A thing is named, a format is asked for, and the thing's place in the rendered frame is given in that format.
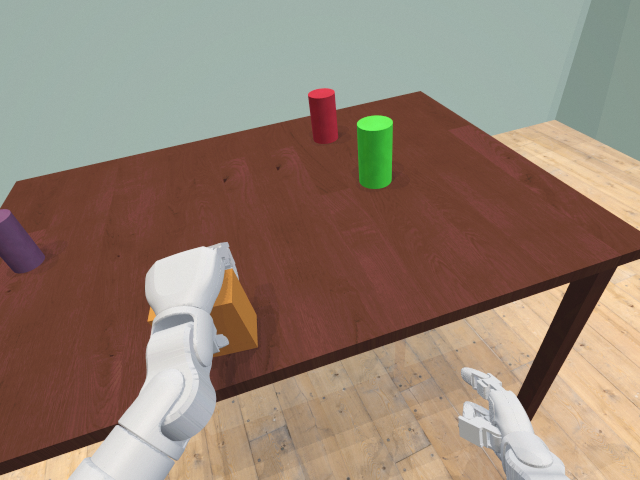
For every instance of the left robot hand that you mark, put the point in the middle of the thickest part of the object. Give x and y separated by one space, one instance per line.
191 278

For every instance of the sponge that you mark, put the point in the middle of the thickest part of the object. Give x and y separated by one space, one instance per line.
233 316

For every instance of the table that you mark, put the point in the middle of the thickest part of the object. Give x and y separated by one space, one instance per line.
331 268

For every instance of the robot right forearm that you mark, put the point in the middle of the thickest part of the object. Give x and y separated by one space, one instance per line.
525 456

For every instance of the right robot hand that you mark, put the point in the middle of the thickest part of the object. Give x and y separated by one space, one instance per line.
506 414

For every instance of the robot left forearm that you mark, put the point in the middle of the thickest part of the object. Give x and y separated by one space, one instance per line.
175 403

